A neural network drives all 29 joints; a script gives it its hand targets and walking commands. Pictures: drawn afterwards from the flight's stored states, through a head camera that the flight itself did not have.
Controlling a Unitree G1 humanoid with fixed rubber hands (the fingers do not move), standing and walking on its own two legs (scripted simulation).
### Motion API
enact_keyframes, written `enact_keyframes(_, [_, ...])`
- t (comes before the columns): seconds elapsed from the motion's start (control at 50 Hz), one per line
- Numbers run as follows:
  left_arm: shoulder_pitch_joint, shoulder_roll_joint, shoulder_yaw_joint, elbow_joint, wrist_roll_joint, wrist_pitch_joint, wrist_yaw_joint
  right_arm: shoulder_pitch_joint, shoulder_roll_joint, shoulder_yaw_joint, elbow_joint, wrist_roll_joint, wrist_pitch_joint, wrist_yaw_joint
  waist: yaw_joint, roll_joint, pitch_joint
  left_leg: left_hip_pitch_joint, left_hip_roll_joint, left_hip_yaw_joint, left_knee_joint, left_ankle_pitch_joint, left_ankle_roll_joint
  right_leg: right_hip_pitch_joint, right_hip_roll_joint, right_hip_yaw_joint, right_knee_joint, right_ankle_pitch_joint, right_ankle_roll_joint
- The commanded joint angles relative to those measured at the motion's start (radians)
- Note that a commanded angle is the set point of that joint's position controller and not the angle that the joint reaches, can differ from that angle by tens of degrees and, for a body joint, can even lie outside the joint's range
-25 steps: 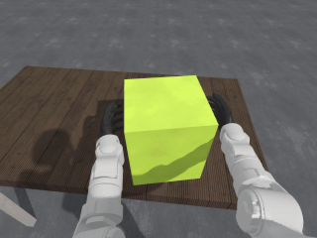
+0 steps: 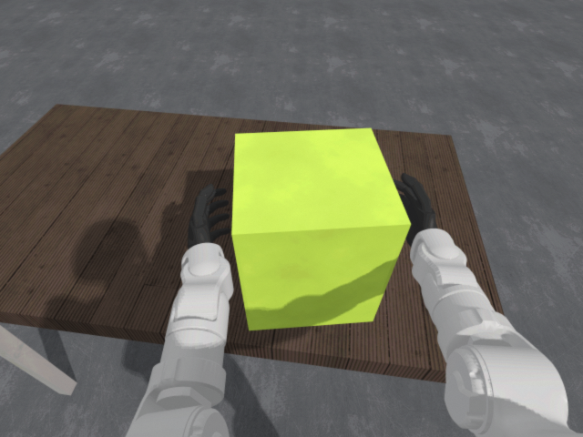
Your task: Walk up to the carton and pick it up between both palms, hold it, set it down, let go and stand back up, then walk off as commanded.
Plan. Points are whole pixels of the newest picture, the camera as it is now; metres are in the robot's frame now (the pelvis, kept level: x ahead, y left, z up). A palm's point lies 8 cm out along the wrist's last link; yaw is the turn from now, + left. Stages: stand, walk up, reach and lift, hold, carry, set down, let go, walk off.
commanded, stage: set down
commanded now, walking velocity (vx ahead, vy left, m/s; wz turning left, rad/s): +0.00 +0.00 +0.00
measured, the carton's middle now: (307, 232) +0.44 +0.04 +0.03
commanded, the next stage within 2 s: none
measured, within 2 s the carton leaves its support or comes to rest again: neither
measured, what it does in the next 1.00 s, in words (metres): stands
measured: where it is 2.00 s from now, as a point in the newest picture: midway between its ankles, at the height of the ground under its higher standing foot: outside the picture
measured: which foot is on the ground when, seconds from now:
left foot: down 0.00-1.00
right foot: down 0.00-1.00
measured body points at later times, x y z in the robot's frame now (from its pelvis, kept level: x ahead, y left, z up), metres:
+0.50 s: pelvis +0.00 -0.01 +0.00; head +0.05 -0.01 +0.44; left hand +0.35 +0.19 +0.03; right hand +0.46 -0.18 +0.07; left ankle -0.03 +0.15 -0.75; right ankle +0.00 -0.10 -0.75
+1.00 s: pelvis -0.03 -0.01 +0.00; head -0.01 -0.01 +0.45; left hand +0.28 +0.18 +0.03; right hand +0.35 -0.23 +0.05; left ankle -0.03 +0.15 -0.75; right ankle +0.00 -0.10 -0.75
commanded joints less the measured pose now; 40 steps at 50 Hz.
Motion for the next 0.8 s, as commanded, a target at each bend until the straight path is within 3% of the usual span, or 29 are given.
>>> enact_keyframes(0.0, [-0.447, 0.083, -0.220, 0.035, -0.136, -0.066, 0.031, -0.523, -0.180, 0.169, -0.113, 0.074, -0.031, -0.034, 0.001, -0.055, -0.404, 0.010, -0.042, 0.067, 0.041, 0.383, 0.003, 0.042, 0.041, -0.032, 0.013, 0.290, 0.001])
enact_keyframes(0.04, [-0.454, 0.122, -0.235, 0.022, -0.167, -0.086, 0.037, -0.522, -0.241, 0.170, -0.081, 0.114, -0.032, -0.041, -0.015, -0.036, -0.480, 0.007, -0.043, 0.069, 0.053, 0.415, -0.008, 0.043, 0.039, -0.032, 0.029, 0.322, 0.004])
enact_keyframes(0.06, [-0.440, 0.144, -0.230, 0.063, -0.184, -0.092, 0.035, -0.517, -0.274, 0.199, -0.079, 0.132, -0.028, -0.045, -0.005, -0.060, -0.480, -0.001, -0.044, 0.070, 0.056, 0.410, -0.013, 0.048, 0.045, -0.026, 0.027, 0.316, 0.004])
enact_keyframes(0.08, [-0.451, 0.151, -0.239, 0.024, -0.204, -0.104, 0.040, -0.540, -0.277, 0.218, -0.097, 0.154, -0.038, -0.047, 0.013, -0.043, -0.512, 0.004, -0.048, 0.071, 0.062, 0.430, -0.018, 0.057, 0.043, -0.024, 0.033, 0.320, 0.000])
enact_keyframes(0.12, [-0.446, 0.151, -0.248, 0.038, -0.223, -0.115, 0.030, -0.537, -0.270, 0.251, -0.086, 0.176, -0.039, -0.047, 0.004, -0.073, -0.564, -0.066, -0.053, 0.070, 0.071, 0.431, -0.014, 0.111, 0.029, -0.002, 0.046, 0.407, 0.012])
enact_keyframes(0.2, [-0.399, 0.200, -0.217, 0.017, -0.225, -0.154, 0.030, -0.533, -0.272, 0.321, -0.101, 0.249, -0.051, -0.029, 0.060, -0.075, -0.585, -0.100, -0.056, 0.078, 0.059, 0.433, -0.012, 0.182, 0.027, 0.014, 0.073, 0.466, 0.020])
enact_keyframes(0.22, [-0.384, 0.183, -0.248, -0.029, -0.235, -0.163, 0.029, -0.507, -0.304, 0.296, -0.078, 0.251, -0.062, -0.018, 0.039, -0.049, -0.627, -0.062, -0.053, 0.067, 0.068, 0.498, -0.022, 0.159, 0.034, 0.001, 0.086, 0.495, 0.022])
enact_keyframes(0.24, [-0.362, 0.194, -0.219, -0.005, -0.232, -0.169, 0.027, -0.521, -0.297, 0.317, -0.119, 0.261, -0.076, -0.013, 0.060, -0.076, -0.670, -0.086, -0.056, 0.076, 0.073, 0.497, -0.013, 0.187, 0.033, 0.017, 0.078, 0.527, 0.015])
enact_keyframes(0.28, [-0.305, 0.176, -0.237, 0.001, -0.239, -0.167, 0.014, -0.475, -0.328, 0.311, -0.106, 0.276, -0.083, -0.012, 0.023, -0.086, -0.647, -0.095, -0.056, 0.062, 0.065, 0.511, -0.017, 0.214, 0.038, 0.011, 0.095, 0.580, 0.018])
enact_keyframes(0.3, [-0.284, 0.199, -0.234, -0.040, -0.257, -0.175, 0.006, -0.461, -0.339, 0.333, -0.135, 0.293, -0.088, -0.005, 0.029, -0.102, -0.651, -0.113, -0.062, 0.075, 0.069, 0.522, -0.009, 0.256, 0.033, 0.025, 0.102, 0.637, 0.023])
enact_keyframes(0.36, [-0.243, 0.217, -0.216, -0.090, -0.245, -0.190, 0.001, -0.419, -0.351, 0.352, -0.124, 0.317, -0.106, 0.008, 0.030, -0.071, -0.616, -0.114, -0.061, 0.070, 0.063, 0.525, -0.016, 0.284, 0.032, 0.017, 0.117, 0.666, 0.024])
enact_keyframes(0.38, [-0.238, 0.226, -0.199, -0.077, -0.224, -0.198, 0.003, -0.430, -0.354, 0.363, -0.115, 0.317, -0.106, 0.011, 0.048, -0.073, -0.581, -0.123, -0.063, 0.073, 0.054, 0.511, -0.012, 0.281, 0.033, 0.027, 0.117, 0.653, 0.025])
enact_keyframes(0.42, [-0.160, 0.195, -0.237, -0.155, -0.238, -0.181, -0.005, -0.337, -0.380, 0.364, -0.112, 0.335, -0.111, 0.024, 0.001, -0.067, -0.563, -0.088, -0.060, 0.057, 0.053, 0.545, -0.009, 0.305, 0.036, 0.020, 0.114, 0.695, 0.019])
enact_keyframes(0.44, [-0.143, 0.201, -0.212, -0.168, -0.239, -0.183, -0.009, -0.342, -0.379, 0.387, -0.166, 0.356, -0.118, 0.026, 0.027, -0.089, -0.595, -0.096, -0.061, 0.062, 0.050, 0.559, -0.005, 0.323, 0.035, 0.029, 0.124, 0.742, 0.023])
enact_keyframes(0.46, [-0.088, 0.187, -0.257, -0.244, -0.249, -0.196, -0.010, -0.293, -0.413, 0.361, -0.189, 0.341, -0.135, 0.033, -0.019, -0.084, -0.629, -0.086, -0.059, 0.048, 0.058, 0.587, -0.014, 0.330, 0.039, 0.020, 0.131, 0.770, 0.023])
enact_keyframes(0.48, [-0.085, 0.207, -0.240, -0.259, -0.248, -0.211, -0.010, -0.295, -0.413, 0.363, -0.202, 0.348, -0.147, 0.032, -0.005, -0.071, -0.566, -0.103, -0.067, 0.053, 0.052, 0.582, -0.012, 0.319, 0.037, 0.021, 0.136, 0.761, 0.025])
enact_keyframes(0.5, [-0.031, 0.200, -0.240, -0.294, -0.237, -0.207, -0.012, -0.231, -0.413, 0.379, -0.223, 0.357, -0.152, 0.038, -0.020, -0.090, -0.634, -0.093, -0.067, 0.056, 0.060, 0.604, -0.009, 0.361, 0.035, 0.031, 0.134, 0.812, 0.026])
enact_keyframes(0.54, [0.013, 0.187, -0.283, -0.372, -0.262, -0.204, -0.023, -0.193, -0.430, 0.350, -0.277, 0.357, -0.161, 0.045, -0.058, -0.093, -0.615, -0.059, -0.069, 0.034, 0.050, 0.578, -0.005, 0.357, 0.031, 0.029, 0.121, 0.779, 0.022])
enact_keyframes(0.56, [-0.119, 0.227, -0.279, -0.346, -0.279, -0.217, -0.017, -0.329, -0.451, 0.322, -0.300, 0.365, -0.165, 0.050, -0.039, -0.083, -0.575, -0.100, -0.068, 0.040, 0.034, 0.456, 0.003, 0.313, 0.028, 0.029, 0.120, 0.635, 0.024])
enact_keyframes(0.58, [0.073, 0.199, -0.318, -0.462, -0.281, -0.213, -0.018, -0.150, -0.469, 0.313, -0.368, 0.365, -0.174, 0.057, -0.069, -0.100, -0.629, -0.036, -0.065, 0.023, 0.041, 0.537, -0.003, 0.381, 0.027, 0.028, 0.114, 0.717, 0.022])
enact_keyframes(0.6, [-0.010, 0.221, -0.311, -0.418, -0.282, -0.203, -0.015, -0.215, -0.487, 0.305, -0.318, 0.361, -0.163, 0.064, -0.065, -0.070, -0.583, -0.040, -0.065, 0.022, 0.035, 0.485, 0.003, 0.298, 0.030, 0.024, 0.104, 0.631, 0.018])
enact_keyframes(0.64, [0.128, 0.200, -0.327, -0.520, -0.293, -0.186, -0.017, -0.085, -0.474, 0.320, -0.448, 0.384, -0.170, 0.069, -0.068, -0.117, -0.611, 0.047, -0.060, 0.017, 0.047, 0.550, 0.001, 0.334, 0.034, 0.020, 0.078, 0.648, 0.011])
enact_keyframes(0.66, [0.179, 0.179, -0.349, -0.545, -0.288, -0.171, -0.017, -0.018, -0.476, 0.331, -0.424, 0.378, -0.169, 0.074, -0.088, -0.101, -0.526, 0.039, -0.064, -0.001, 0.038, 0.565, 0.005, 0.308, 0.035, 0.022, 0.079, 0.678, 0.005])
enact_keyframes(0.68, [0.098, 0.196, -0.336, -0.532, -0.286, -0.176, -0.016, -0.086, -0.486, 0.303, -0.435, 0.374, -0.168, 0.076, -0.081, -0.094, -0.574, 0.004, -0.068, 0.008, 0.030, 0.476, 0.008, 0.301, 0.020, 0.033, 0.072, 0.591, 0.009])
enact_keyframes(0.7, [0.201, 0.185, -0.342, -0.588, -0.285, -0.168, -0.014, 0.012, -0.471, 0.315, -0.526, 0.380, -0.173, 0.080, -0.078, -0.121, -0.598, 0.047, -0.065, 0.011, 0.025, 0.493, 0.014, 0.344, 0.011, 0.035, 0.059, 0.590, 0.011])
enact_keyframes(0.72, [0.181, 0.198, -0.348, -0.584, -0.291, -0.157, -0.013, 0.028, -0.492, 0.291, -0.501, 0.371, -0.157, 0.083, -0.104, -0.145, -0.539, 0.027, -0.065, 0.005, 0.004, 0.422, 0.019, 0.302, 0.016, 0.036, 0.048, 0.516, 0.012])
enact_keyframes(0.74, [0.182, 0.203, -0.339, -0.530, -0.282, -0.157, -0.014, 0.028, -0.470, 0.297, -0.479, 0.361, -0.146, 0.090, -0.086, -0.127, -0.495, 0.008, -0.069, 0.013, -0.005, 0.364, 0.022, 0.278, 0.002, 0.043, 0.035, 0.429, 0.009])
enact_keyframes(0.76, [0.180, 0.211, -0.325, -0.564, -0.289, -0.145, -0.008, 0.049, -0.491, 0.275, -0.529, 0.362, -0.138, 0.092, -0.083, -0.154, -0.493, 0.003, -0.067, 0.009, -0.017, 0.333, 0.027, 0.278, 0.003, 0.044, 0.034, 0.374, 0.011])
enact_keyframes(0.78, [0.079, 0.221, -0.320, -0.555, -0.295, -0.149, -0.001, -0.028, -0.476, 0.258, -0.571, 0.356, -0.131, 0.101, -0.072, -0.144, -0.515, -0.024, -0.061, 0.014, -0.024, 0.251, 0.032, 0.223, -0.005, 0.049, 0.026, 0.227, 0.003])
